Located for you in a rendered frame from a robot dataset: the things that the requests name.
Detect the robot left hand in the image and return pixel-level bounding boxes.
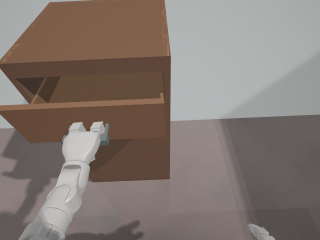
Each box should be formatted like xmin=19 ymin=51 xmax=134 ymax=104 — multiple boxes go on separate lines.
xmin=62 ymin=121 xmax=105 ymax=165

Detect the robot right hand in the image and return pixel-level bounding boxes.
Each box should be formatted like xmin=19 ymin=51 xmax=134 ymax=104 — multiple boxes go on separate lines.
xmin=248 ymin=223 xmax=275 ymax=240

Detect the left robot forearm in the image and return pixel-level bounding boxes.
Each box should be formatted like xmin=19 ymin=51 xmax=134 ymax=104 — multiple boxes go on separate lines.
xmin=18 ymin=160 xmax=90 ymax=240

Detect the cabinet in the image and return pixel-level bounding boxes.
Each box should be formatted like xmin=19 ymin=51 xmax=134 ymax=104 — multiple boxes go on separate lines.
xmin=0 ymin=0 xmax=171 ymax=183

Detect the handle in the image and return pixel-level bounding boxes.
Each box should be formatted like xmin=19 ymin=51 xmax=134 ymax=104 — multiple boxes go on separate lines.
xmin=61 ymin=123 xmax=110 ymax=146

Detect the drawer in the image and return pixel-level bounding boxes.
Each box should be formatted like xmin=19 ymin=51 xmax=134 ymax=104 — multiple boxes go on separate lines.
xmin=0 ymin=72 xmax=165 ymax=143

